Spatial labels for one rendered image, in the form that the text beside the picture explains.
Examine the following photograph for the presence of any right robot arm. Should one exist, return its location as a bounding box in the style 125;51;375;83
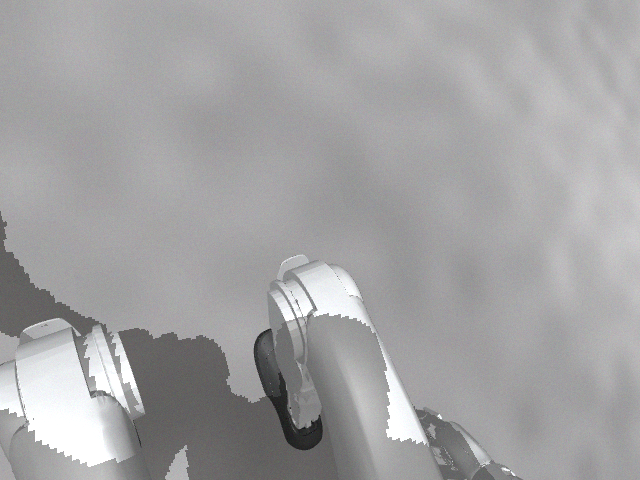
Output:
472;463;523;480

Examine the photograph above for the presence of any right robot hand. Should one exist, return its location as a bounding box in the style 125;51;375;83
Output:
415;407;495;480

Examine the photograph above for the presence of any right robot foot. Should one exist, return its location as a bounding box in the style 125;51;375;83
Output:
254;329;323;450

